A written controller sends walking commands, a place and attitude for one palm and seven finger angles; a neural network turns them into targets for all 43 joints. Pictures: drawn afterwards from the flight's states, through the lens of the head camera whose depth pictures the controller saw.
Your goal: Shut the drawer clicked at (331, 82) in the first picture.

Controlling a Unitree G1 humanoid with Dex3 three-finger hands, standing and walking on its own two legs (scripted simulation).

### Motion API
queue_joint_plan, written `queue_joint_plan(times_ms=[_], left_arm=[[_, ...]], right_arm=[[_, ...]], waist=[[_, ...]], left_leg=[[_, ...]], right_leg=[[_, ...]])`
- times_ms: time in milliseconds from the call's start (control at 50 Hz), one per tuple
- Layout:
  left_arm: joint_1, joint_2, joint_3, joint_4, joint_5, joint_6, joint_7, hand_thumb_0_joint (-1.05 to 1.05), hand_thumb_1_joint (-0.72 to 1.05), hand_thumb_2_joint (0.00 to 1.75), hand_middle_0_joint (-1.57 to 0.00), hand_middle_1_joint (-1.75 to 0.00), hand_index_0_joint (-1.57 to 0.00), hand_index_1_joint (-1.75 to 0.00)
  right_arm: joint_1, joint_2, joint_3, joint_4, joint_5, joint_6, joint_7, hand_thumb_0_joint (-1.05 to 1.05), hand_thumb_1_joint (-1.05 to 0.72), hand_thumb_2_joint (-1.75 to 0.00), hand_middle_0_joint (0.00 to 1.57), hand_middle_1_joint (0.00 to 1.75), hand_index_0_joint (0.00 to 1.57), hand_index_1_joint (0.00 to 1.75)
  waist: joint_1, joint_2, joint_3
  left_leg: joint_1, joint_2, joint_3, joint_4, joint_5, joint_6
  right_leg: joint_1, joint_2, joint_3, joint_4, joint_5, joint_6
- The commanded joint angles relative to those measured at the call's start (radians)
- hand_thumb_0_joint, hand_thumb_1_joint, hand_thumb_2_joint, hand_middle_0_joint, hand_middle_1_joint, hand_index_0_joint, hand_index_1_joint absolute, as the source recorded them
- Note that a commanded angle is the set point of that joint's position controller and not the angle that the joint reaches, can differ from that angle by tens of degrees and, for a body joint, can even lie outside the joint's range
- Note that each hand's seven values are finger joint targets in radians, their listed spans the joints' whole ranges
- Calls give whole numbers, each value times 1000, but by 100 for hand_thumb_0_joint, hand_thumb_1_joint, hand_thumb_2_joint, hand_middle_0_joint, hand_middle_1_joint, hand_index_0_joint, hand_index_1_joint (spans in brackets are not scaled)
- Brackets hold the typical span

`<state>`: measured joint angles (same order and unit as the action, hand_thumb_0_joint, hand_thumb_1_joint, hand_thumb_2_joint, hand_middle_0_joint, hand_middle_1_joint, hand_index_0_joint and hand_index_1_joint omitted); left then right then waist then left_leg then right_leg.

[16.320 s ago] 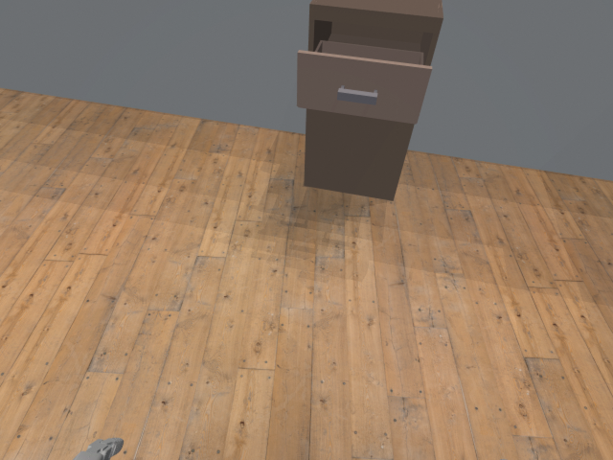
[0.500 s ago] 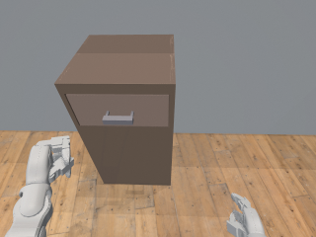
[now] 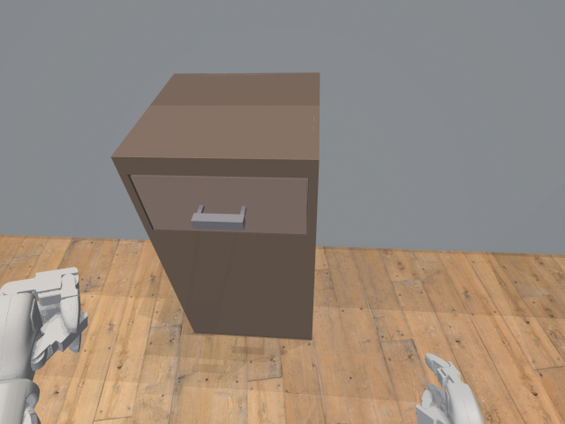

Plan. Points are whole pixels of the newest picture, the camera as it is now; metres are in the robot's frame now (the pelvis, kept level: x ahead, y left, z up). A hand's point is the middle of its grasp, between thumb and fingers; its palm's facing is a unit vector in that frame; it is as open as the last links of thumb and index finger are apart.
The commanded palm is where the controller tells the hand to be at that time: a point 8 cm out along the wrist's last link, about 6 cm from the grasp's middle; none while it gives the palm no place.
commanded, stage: step back with the hand held close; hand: left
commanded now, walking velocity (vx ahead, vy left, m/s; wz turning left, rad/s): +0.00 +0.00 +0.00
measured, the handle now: (220, 215) +0.57 +0.23 -0.09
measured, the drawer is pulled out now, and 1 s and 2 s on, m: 0.00 0.00 0.00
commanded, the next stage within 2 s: stop stepping back and stand still in 1.22 s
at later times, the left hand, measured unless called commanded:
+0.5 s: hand (72, 320) +0.17 +0.25 +0.15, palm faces +0.23 -0.82 -0.52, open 3.2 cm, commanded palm +0.11 +0.30 +0.17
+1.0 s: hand out of the picture +0.04 +0.28 +0.16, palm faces +0.43 -0.78 -0.45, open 3.2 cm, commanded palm -0.01 +0.32 +0.17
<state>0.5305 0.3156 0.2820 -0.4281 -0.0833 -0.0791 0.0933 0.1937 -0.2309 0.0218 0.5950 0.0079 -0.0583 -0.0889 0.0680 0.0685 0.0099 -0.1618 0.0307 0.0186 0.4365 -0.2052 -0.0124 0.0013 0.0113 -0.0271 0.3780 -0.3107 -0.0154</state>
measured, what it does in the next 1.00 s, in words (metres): walks backwards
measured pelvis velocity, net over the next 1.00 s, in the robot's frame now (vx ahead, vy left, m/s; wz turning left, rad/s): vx -0.13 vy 0.03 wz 0.05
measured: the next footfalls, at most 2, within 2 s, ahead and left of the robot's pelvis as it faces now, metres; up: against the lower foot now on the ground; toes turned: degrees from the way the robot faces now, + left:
left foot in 1.04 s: -0.02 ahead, +0.13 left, +0.00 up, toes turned +2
right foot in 1.38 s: -0.26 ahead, -0.08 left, +0.00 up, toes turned -5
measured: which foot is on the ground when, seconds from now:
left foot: down 0.00-0.92, up 0.94-1.00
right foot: down 0.00-1.00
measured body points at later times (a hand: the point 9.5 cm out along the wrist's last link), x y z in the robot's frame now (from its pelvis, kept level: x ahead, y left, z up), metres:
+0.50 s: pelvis -0.03 +0.02 +0.00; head +0.01 +0.02 +0.45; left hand +0.16 +0.29 +0.18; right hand +0.14 -0.23 -0.09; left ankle +0.02 +0.13 -0.74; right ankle -0.06 -0.11 -0.74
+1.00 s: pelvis -0.13 +0.03 -0.01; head -0.11 +0.04 +0.44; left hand +0.01 +0.32 +0.18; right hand +0.05 -0.20 -0.10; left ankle -0.04 +0.13 -0.73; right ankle -0.06 -0.10 -0.74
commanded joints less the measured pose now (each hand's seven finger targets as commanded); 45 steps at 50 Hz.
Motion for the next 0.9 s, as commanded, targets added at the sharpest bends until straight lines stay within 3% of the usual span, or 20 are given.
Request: queue_joint_plan(times_ms=[0,20,60,80,120,180,280,420,520,580,660,740,760,820,840,860,880], left_arm=[[-105,195,111,-273,-2,-80,22,0,90,90,-140,-160,-140,-160],[-101,198,112,-291,-1,-81,25,0,90,90,-140,-160,-140,-160],[-81,207,126,-282,-1,-78,26,0,90,90,-140,-160,-140,-160],[-165,312,238,-342,13,-115,28,0,90,90,-140,-160,-140,-160],[-50,223,171,-224,17,-120,16,0,90,90,-140,-160,-140,-160],[34,200,170,-204,14,-136,7,0,90,90,-140,-160,-140,-160],[124,221,196,-265,1,-137,7,0,90,90,-140,-160,-140,-160],[164,261,231,-365,-5,-141,35,0,90,90,-140,-160,-140,-160],[174,251,224,-360,-4,-153,47,0,90,90,-140,-160,-140,-160],[165,235,209,-349,0,-167,49,0,90,90,-140,-160,-140,-160],[138,247,228,-343,19,-194,57,0,90,90,-140,-160,-140,-160],[120,220,217,-337,35,-214,56,0,90,90,-140,-160,-140,-160],[114,243,238,-353,40,-217,57,0,90,90,-140,-160,-140,-160],[110,235,227,-367,40,-229,57,0,90,90,-140,-160,-140,-160],[114,243,227,-379,36,-233,59,0,90,90,-140,-160,-140,-160],[110,277,251,-394,27,-234,67,0,90,90,-140,-160,-140,-160],[106,250,219,-372,24,-231,74,0,90,90,-140,-160,-140,-160]], right_arm=[[-152,-92,-28,-174,-7,-75,-18,0,-90,-90,20,30,20,30],[-151,-92,-29,-174,-7,-81,-17,0,-90,-90,20,30,20,30],[-152,-92,-30,-169,-8,-88,-15,0,-90,-90,20,30,20,30],[-130,-120,-39,-184,-14,-49,-1,0,-90,-90,20,30,20,30],[-138,-101,-44,-173,-13,-13,8,0,-90,-90,20,30,20,30],[-120,-106,-61,-186,-13,20,15,0,-90,-90,20,30,20,30],[-123,-104,-72,-220,-7,61,19,0,-90,-90,20,30,20,30],[-109,-107,-80,-246,-4,66,10,0,-90,-90,20,30,20,30],[-95,-110,-84,-234,-6,52,7,0,-90,-90,20,30,20,30],[-93,-113,-82,-228,-5,36,5,0,-90,-90,20,30,20,30],[-107,-128,-82,-231,-8,8,-3,0,-90,-90,20,30,20,30],[-95,-130,-82,-228,-13,-17,-6,0,-90,-90,20,30,20,30],[-102,-133,-86,-228,-14,-26,-9,0,-90,-90,20,30,20,30],[-87,-119,-88,-223,-14,-39,-6,0,-90,-90,20,30,20,30],[-75,-113,-89,-216,-15,-42,-3,0,-90,-90,20,30,20,30],[-73,-111,-93,-200,-16,-42,-2,0,-90,-90,20,30,20,30],[-64,-93,-93,-176,-15,-33,3,0,-90,-90,20,30,20,30]], waist=[[-1,-1,-70],[-1,15,-77],[3,-7,-64],[-54,-39,43],[-55,-77,34],[-57,-39,-35],[-50,-61,-173],[-49,-11,-212],[-62,11,-173],[-73,22,-128],[-73,68,-69],[-69,90,-49],[-66,95,-62],[-69,39,-62],[-75,-9,-63],[-79,-80,-79],[-84,-164,-74]], left_leg=[[168,-24,21,-17,166,56],[171,-25,21,-12,182,54],[169,-25,22,-12,191,50],[97,-10,15,32,154,64],[76,-7,10,40,168,58],[92,10,11,16,299,56],[129,32,15,27,521,61],[70,46,2,25,499,55],[0,52,-18,-2,350,51],[-79,56,-46,-54,138,52],[-297,83,-105,-157,-229,77],[-474,112,-145,-203,-420,91],[-482,118,-151,-211,-447,94],[-434,73,-110,-106,-404,76],[-334,30,-73,0,-337,55],[-173,-18,-28,169,-235,24],[-88,-44,-17,321,-162,3]], right_leg=[[-169,-9,15,-89,269,8],[-164,-9,15,-85,290,6],[-167,-2,13,-99,301,7],[-279,-55,85,-150,358,23],[-266,-73,74,-130,399,27],[-221,-60,38,-74,455,33],[-162,-43,15,-4,571,48],[-169,-25,16,41,475,47],[-204,-16,17,36,341,44],[-209,-6,19,33,223,40],[-129,25,26,78,85,41],[-54,50,23,164,-12,34],[-44,60,27,174,-17,35],[-146,32,80,95,-118,12],[-270,-12,140,5,-185,-13],[-454,-85,237,-106,-253,-46],[-581,-178,320,-177,-274,-88]])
